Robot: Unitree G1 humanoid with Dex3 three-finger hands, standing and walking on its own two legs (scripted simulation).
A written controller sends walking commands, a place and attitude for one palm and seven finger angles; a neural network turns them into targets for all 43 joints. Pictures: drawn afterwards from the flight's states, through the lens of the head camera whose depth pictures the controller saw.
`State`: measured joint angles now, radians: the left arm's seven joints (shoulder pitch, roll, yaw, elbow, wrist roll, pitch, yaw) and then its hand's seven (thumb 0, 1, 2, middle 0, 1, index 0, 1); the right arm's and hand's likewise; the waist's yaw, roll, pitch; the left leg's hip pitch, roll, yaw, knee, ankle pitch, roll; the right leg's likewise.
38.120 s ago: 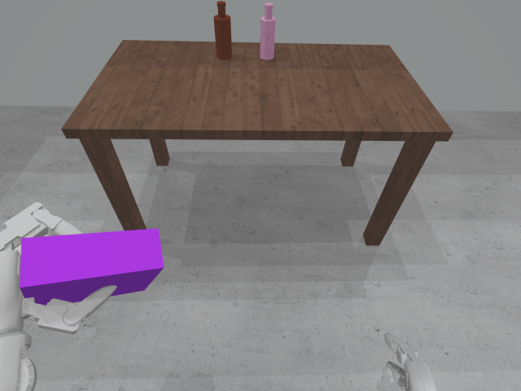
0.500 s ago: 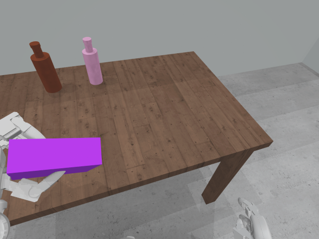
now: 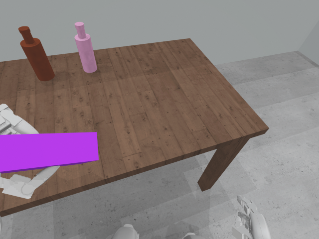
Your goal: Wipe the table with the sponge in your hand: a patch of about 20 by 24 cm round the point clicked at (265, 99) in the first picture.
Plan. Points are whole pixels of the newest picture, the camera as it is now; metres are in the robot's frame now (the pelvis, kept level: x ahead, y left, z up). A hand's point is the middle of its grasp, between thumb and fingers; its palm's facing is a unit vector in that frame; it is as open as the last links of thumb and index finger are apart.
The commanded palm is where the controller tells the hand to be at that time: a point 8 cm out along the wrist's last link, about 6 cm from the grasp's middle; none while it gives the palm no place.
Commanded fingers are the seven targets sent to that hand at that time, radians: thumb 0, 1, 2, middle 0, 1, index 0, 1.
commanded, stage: step back with the hand held close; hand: left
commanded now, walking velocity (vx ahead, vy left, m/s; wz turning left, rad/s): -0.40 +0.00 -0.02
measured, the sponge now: (63, 151) +0.24 +0.20 +0.16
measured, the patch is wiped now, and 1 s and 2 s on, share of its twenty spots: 1.00 1.00 1.00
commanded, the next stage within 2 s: stop stepping back and stand still in 0.56 s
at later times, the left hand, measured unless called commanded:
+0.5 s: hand (16, 200) +0.14 +0.21 +0.20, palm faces +0.36 -0.86 -0.35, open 9.1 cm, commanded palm +0.08 +0.27 +0.21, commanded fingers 0.00 0.10 1.30 -1.20 -1.60 -1.20 -1.60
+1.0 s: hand out of the picture -0.01 +0.23 +0.19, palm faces +0.44 -0.81 -0.38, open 9.1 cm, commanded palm -0.06 +0.26 +0.21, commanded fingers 0.00 0.10 1.30 -1.20 -1.60 -1.20 -1.60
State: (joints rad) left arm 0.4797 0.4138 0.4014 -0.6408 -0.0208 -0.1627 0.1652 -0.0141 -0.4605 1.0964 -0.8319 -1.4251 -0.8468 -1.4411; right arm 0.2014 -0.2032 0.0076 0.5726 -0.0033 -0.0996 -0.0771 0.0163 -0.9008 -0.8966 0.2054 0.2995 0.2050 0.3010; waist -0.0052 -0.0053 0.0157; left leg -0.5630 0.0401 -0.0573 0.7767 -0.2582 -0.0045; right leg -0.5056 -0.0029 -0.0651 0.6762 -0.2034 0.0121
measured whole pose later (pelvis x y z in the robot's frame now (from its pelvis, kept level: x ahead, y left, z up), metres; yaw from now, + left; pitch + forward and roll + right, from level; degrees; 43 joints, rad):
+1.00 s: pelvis -0.21 -0.02 +0.00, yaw +2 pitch +0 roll -1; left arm 0.45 0.40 0.37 -0.52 -0.03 -0.11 0.12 -0.01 -0.46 1.09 -0.83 -1.43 -0.85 -1.44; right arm 0.27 -0.18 0.04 0.61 0.03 -0.08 -0.03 0.01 -0.90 -0.90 0.20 0.30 0.20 0.30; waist -0.01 -0.02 -0.06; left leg -0.41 0.06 0.00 0.76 -0.35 -0.01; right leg -0.34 0.03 -0.08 0.69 -0.37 -0.01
